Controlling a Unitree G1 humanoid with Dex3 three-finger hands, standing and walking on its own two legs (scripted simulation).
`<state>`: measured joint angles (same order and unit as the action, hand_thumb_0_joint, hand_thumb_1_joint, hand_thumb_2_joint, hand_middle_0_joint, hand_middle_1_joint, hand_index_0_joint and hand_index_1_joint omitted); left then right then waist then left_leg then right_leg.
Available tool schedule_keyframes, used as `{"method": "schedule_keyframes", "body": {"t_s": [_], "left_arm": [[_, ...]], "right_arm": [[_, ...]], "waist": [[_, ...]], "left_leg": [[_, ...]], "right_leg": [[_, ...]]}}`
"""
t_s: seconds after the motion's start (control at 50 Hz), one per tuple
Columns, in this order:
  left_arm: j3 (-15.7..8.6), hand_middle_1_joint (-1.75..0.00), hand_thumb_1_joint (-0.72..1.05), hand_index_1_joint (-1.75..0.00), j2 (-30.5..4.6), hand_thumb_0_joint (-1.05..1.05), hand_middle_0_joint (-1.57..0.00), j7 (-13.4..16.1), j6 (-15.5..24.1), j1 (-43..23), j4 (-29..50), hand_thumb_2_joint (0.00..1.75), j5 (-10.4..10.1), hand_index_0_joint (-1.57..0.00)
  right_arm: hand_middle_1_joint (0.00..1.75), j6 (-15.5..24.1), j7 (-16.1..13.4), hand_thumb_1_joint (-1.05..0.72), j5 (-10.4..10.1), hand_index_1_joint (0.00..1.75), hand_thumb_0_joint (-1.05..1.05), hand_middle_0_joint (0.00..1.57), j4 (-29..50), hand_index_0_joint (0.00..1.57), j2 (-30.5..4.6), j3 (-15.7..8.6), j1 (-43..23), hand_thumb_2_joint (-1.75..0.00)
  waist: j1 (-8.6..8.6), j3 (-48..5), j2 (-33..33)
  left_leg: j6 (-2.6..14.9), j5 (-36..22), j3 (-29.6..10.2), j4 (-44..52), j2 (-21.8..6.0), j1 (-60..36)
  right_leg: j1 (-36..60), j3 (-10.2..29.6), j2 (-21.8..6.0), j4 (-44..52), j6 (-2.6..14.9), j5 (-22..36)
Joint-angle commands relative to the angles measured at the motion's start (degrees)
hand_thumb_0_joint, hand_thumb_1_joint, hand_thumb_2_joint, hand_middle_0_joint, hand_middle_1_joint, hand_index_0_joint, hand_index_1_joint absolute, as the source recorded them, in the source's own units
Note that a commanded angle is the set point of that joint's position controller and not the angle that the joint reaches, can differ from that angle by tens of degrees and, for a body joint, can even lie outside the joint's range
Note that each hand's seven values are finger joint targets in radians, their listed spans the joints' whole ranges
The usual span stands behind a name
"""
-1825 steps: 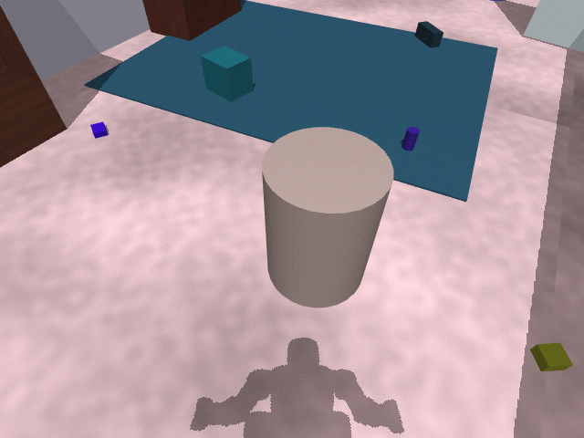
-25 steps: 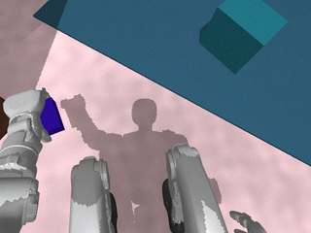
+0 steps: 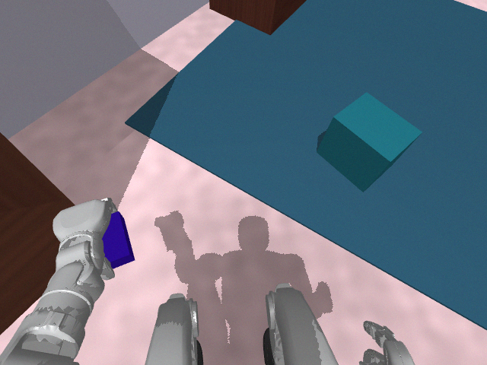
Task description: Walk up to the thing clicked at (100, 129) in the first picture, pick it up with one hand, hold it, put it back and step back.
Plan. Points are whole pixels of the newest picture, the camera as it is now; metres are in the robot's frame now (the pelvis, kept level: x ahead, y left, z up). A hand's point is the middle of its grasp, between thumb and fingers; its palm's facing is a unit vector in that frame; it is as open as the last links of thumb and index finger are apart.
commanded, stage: lift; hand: left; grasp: from above
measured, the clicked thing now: (108, 242) +0.37 +0.23 -0.12
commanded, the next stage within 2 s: hold in 0.72 s
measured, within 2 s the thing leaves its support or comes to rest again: neither
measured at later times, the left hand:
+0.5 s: hand (83, 208) +0.37 +0.22 +0.03, palm faces -0.43 -0.17 -0.88, open 12.2 cm
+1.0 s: hand (61, 185) +0.38 +0.22 +0.09, palm faces -0.41 -0.15 -0.90, open 12.2 cm
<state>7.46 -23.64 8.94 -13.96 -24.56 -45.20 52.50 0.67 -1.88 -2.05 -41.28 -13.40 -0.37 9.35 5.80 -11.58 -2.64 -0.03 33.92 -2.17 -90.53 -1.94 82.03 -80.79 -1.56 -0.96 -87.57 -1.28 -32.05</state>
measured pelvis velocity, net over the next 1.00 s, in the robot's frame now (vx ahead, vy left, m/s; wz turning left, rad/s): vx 0.07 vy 0.00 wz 0.00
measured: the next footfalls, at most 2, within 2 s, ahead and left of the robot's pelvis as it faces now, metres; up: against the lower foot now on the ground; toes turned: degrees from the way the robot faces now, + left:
none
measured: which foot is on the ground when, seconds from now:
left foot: down 0.00-1.00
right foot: down 0.00-1.00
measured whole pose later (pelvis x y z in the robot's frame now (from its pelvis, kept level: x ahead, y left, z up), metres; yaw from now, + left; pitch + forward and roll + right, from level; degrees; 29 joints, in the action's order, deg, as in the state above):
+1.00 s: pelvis +0.07 +0.00 +0.17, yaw +0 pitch +8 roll +0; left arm 12.7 -17.3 9.2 -15.8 -17.4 -45.6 52.9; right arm 2.3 -0.9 -2.4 -43.3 -14.4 -1.9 13.7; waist 2.6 -4.9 -2.0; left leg -0.1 21.2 1.2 -41.6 -1.4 28.6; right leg -28.8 0.2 -1.2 -40.3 -1.4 -19.8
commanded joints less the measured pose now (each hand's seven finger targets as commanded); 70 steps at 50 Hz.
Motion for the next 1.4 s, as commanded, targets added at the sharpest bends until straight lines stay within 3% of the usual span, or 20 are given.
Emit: {"method": "schedule_keyframes", "body": {"t_s": [0.0,0.04,0.08,0.2,0.24,0.3,0.36,0.4,0.56,0.58,0.64,0.7,0.74,0.78,0.88,0.92,1.06,1.14,1.18,1.38], "left_arm": [[-2.08,-0.57,0.59,-0.62,-10.55,0.0,-1.07,2.29,-0.87,-17.45,10.69,0.89,0.23,-1.02],[-1.22,-0.57,0.57,-0.63,-8.87,0.0,-1.05,2.09,-1.12,-14.48,8.96,0.87,-0.27,-1.01],[-1.48,-0.58,0.56,-0.63,-9.67,0.0,-1.04,2.13,-0.93,-15.49,9.95,0.88,-0.13,-0.99],[-0.36,-0.56,0.56,-0.61,-7.33,0.0,-1.05,3.62,-1.15,-13.39,9.23,0.85,-0.42,-1.0],[0.11,-0.58,0.58,-0.63,-6.48,0.0,-1.05,3.99,-1.11,-15.74,10.65,0.87,-0.64,-1.01],[-0.58,-0.58,0.6,-0.63,-7.55,0.0,-1.07,4.65,-1.44,-14.03,9.64,0.88,-0.12,-1.03],[0.35,-0.57,0.59,-0.63,-5.96,0.0,-1.07,4.84,-1.76,-13.29,7.87,0.89,-0.09,-1.02],[-0.46,-0.6,0.57,-0.65,-6.74,0.0,-1.05,4.98,-1.88,-12.95,9.71,0.91,-0.29,-1.0],[0.82,-0.59,0.56,-0.65,-4.57,0.0,-1.05,4.14,-2.17,-12.25,8.6,0.92,-0.32,-0.99],[1.13,-0.59,0.55,-0.65,-3.92,0.0,-1.04,3.93,-2.3,-11.16,6.76,0.93,-0.24,-0.98],[0.72,-0.61,0.53,-0.66,-4.75,0.0,-1.01,3.34,-2.12,-11.01,7.88,0.93,0.08,-0.96],[1.7,-0.62,0.56,-0.68,-3.51,0.0,-1.04,2.91,-1.93,-11.13,8.62,0.97,0.07,-0.98],[0.68,-0.63,0.56,-0.69,-5.19,0.0,-1.03,3.04,-1.58,-12.02,10.06,0.97,0.71,-0.98],[1.16,-0.62,0.55,-0.68,-4.27,0.0,-1.04,2.88,-1.66,-9.69,8.57,0.99,1.09,-0.98],[1.41,-0.65,0.52,-0.71,-4.32,0.0,-1.01,2.92,-1.62,-12.12,10.31,0.99,1.93,-0.96],[1.9,-0.68,0.54,-0.73,-3.81,0.0,-1.01,2.91,-1.84,-14.5,12.16,1.0,1.59,-0.97],[3.02,-0.67,0.48,-0.72,-2.99,0.0,-0.98,0.86,-2.57,-12.38,10.85,0.98,0.88,-0.93],[2.31,-0.69,0.5,-0.74,-4.27,0.0,-0.98,-0.05,-2.51,-12.44,13.47,1.0,0.92,-0.93],[3.17,-0.67,0.51,-0.73,-3.14,0.0,-1.0,-0.78,-2.53,-11.39,12.89,0.99,0.95,-0.95],[1.84,-0.69,0.5,-0.74,-5.12,0.0,-0.98,-1.03,-1.94,-12.63,17.16,1.0,1.9,-0.93]], "right_arm": [[0.3,2.94,-2.11,-0.89,-0.36,0.3,0.0,0.2,3.46,0.2,-8.88,-3.16,3.3,-0.9],[0.3,3.47,-2.29,-0.89,-0.52,0.3,0.0,0.2,3.3,0.2,-8.81,-3.2,3.47,-0.9],[0.3,4.02,-2.48,-0.89,-0.47,0.3,0.0,0.2,3.4,0.2,-8.91,-3.26,3.67,-0.9],[0.3,5.03,-2.72,-0.89,-0.6,0.3,0.0,0.2,3.0,0.2,-8.22,-3.02,4.35,-0.9],[0.3,5.42,-2.74,-0.89,-0.41,0.3,0.0,0.2,2.37,0.2,-8.19,-3.06,4.92,-0.9],[0.3,5.55,-2.71,-0.89,-0.36,0.3,0.0,0.2,1.82,0.2,-8.57,-3.32,6.17,-0.9],[0.3,5.53,-2.48,-0.89,-0.29,0.3,0.0,0.2,1.55,0.2,-8.45,-3.18,6.46,-0.9],[0.3,5.57,-2.33,-0.89,-0.22,0.3,0.0,0.2,1.56,0.2,-8.42,-3.4,6.58,-0.9],[0.3,4.95,-1.4,-0.88,-0.11,0.3,0.0,0.2,2.04,0.2,-8.5,-3.85,6.72,-0.9],[0.3,4.94,-1.22,-0.88,-0.13,0.3,0.0,0.2,1.86,0.2,-8.57,-3.75,7.11,-0.9],[0.3,4.82,-0.78,-0.88,-0.17,0.3,0.0,0.2,2.14,0.2,-8.9,-4.16,7.08,-0.89],[0.3,4.61,-0.38,-0.88,-0.07,0.3,0.0,0.2,2.64,0.2,-8.77,-4.08,6.52,-0.9],[0.3,4.43,-0.3,-0.88,-0.13,0.3,0.0,0.2,2.75,0.2,-8.84,-4.14,6.37,-0.89],[0.3,4.14,-0.13,-0.88,-0.16,0.3,0.0,0.2,3.25,0.2,-8.75,-4.04,5.59,-0.9],[0.3,3.79,0.16,-0.89,-0.16,0.3,0.0,0.2,3.63,0.2,-8.94,-4.12,4.41,-0.9],[0.3,3.7,0.2,-0.89,-0.31,0.3,0.0,0.2,4.05,0.2,-8.86,-4.14,3.58,-0.9],[0.3,3.86,0.63,-0.89,-0.32,0.3,0.0,0.2,4.44,0.2,-9.16,-3.99,3.03,-0.9],[0.3,3.71,0.67,-0.89,-0.56,0.3,0.0,0.2,5.4,0.2,-8.83,-3.88,2.22,-0.9],[0.3,3.65,0.74,-0.89,-0.51,0.3,0.0,0.2,5.58,0.2,-8.92,-3.71,2.21,-0.9],[0.3,3.42,0.82,-0.89,-0.5,0.3,0.0,0.2,6.38,0.2,-8.65,-3.35,0.69,-0.9]], "waist": [[0.36,-20.7,-3.82],[0.14,-18.3,-2.59],[-0.42,-18.33,-3.51],[-1.02,-15.43,-1.46],[-0.82,-17.08,-2.63],[-1.2,-15.67,-1.7],[-0.94,-14.65,-0.41],[-2.04,-15.81,-2.17],[-2.17,-12.85,-0.71],[-1.51,-12.26,0.92],[-2.54,-13.31,1.04],[-2.21,-11.93,1.34],[-2.6,-12.23,-0.43],[-2.9,-9.91,0.09],[-2.86,-9.09,-1.05],[-2.93,-8.98,-0.47],[-3.64,-7.26,1.45],[-4.52,-8.39,-0.03],[-4.24,-7.04,1.27],[-4.73,-7.31,0.82]], "left_leg": [[0.65,-3.9,-0.19,20.94,1.82,-24.65],[0.6,-4.41,-0.41,23.57,1.56,-26.73],[0.46,-5.72,-0.38,26.06,1.45,-29.93],[0.43,-10.37,0.37,32.63,1.83,-36.46],[0.26,-13.74,0.68,34.18,1.65,-40.24],[0.37,-18.31,1.37,36.4,1.82,-43.12],[0.49,-21.07,1.63,38.46,2.01,-46.05],[0.18,-24.25,1.8,39.95,2.02,-48.93],[0.12,-29.1,2.2,45.38,2.3,-54.82],[0.26,-29.52,2.12,45.76,2.21,-55.07],[0.17,-32.9,2.54,46.87,2.47,-56.96],[0.14,-33.56,2.71,48.41,2.61,-58.4],[-0.01,-33.8,3.03,49.43,2.78,-59.33],[-0.1,-32.47,3.04,50.92,2.68,-60.04],[-0.55,-31.97,2.56,53.53,2.37,-62.91],[-0.4,-30.35,2.69,54.49,2.54,-63.43],[-0.31,-32.15,2.65,55.92,2.37,-64.16],[-0.32,-33.22,2.96,56.8,2.42,-65.41],[-0.29,-33.24,2.97,57.36,2.2,-65.7],[0.01,-31.86,3.52,59.17,2.65,-67.67]], "right_leg": [[20.69,0.1,2.72,18.94,2.77,3.93],[22.87,0.29,2.75,21.76,2.73,4.35],[25.89,0.45,2.77,23.88,2.7,5.71],[34.64,0.84,2.91,31.21,2.57,9.36],[36.98,0.67,2.94,32.38,2.54,12.76],[40.87,0.82,2.79,35.31,2.36,17.14],[43.93,0.97,2.55,37.79,2.04,20.22],[46.89,1.1,2.46,38.87,2.02,22.94],[53.18,1.15,2.23,44.72,1.49,27.8],[53.24,1.06,2.28,45.2,1.43,28.29],[56.63,1.27,2.22,46.25,1.13,32.0],[57.93,1.05,2.2,47.84,1.04,32.51],[58.54,1.25,2.17,48.49,1.21,32.63],[58.13,0.81,2.26,49.52,1.42,30.49],[58.08,0.42,2.59,51.01,1.77,28.6],[58.87,0.77,2.49,52.17,1.68,27.76],[61.45,0.57,2.48,53.39,1.63,29.06],[62.86,0.97,2.45,54.02,1.69,30.07],[62.91,0.62,2.6,54.43,1.7,29.87],[65.46,1.43,2.14,56.7,1.42,29.37]]}}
